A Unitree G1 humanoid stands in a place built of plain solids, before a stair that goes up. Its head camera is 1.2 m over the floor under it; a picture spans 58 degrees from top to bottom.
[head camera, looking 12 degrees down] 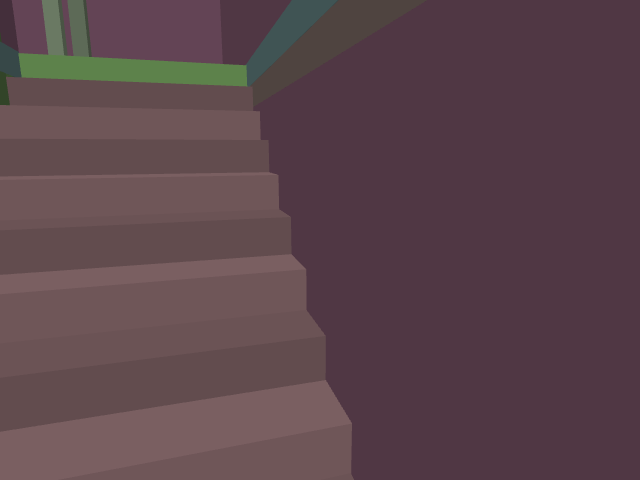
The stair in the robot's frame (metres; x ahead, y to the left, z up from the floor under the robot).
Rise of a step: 0.18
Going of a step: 0.27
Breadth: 1.41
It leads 17 degrees to the left of straight ahead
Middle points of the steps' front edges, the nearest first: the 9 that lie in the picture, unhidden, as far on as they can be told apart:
1.00 0.57 0.36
1.26 0.65 0.53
1.52 0.73 0.71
1.78 0.81 0.89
2.04 0.89 1.07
2.30 0.96 1.24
2.55 1.04 1.42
2.81 1.12 1.60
3.07 1.20 1.78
